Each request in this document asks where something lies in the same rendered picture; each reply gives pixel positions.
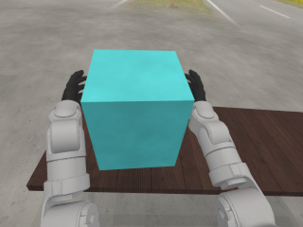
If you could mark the robot left forearm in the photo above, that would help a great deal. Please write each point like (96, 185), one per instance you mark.
(65, 153)

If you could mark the left robot upper arm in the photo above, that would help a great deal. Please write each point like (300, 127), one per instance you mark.
(72, 214)

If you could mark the right robot upper arm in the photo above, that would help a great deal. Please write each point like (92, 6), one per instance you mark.
(244, 207)

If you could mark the table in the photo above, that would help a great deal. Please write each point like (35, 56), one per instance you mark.
(270, 142)

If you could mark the right robot hand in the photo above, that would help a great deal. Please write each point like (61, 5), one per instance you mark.
(196, 86)

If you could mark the carton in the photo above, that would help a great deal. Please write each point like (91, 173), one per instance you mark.
(136, 105)

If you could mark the left robot hand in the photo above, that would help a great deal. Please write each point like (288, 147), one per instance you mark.
(71, 92)

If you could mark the robot right forearm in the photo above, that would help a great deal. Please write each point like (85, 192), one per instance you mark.
(226, 168)

